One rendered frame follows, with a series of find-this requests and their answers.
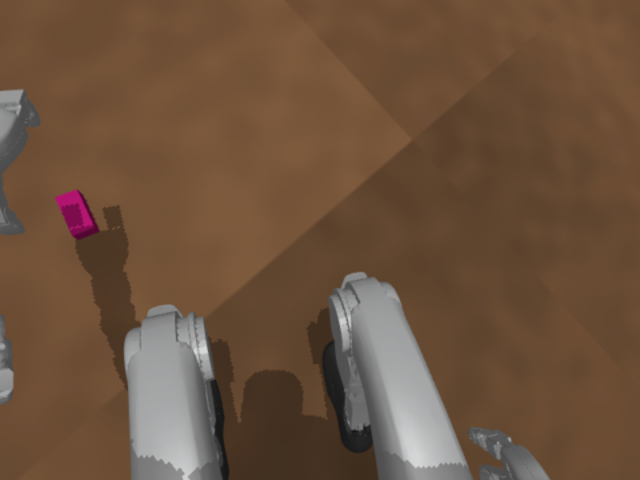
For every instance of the small box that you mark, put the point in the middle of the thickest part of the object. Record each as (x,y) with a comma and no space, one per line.
(77,214)

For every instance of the left robot hand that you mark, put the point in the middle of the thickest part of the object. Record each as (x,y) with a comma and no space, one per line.
(16,113)

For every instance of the left robot foot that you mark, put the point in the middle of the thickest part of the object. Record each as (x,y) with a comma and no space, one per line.
(218,435)

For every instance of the right robot hand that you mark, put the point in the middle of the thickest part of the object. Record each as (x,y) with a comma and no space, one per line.
(517,461)

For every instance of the right robot foot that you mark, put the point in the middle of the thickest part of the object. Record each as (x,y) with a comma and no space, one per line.
(354,440)

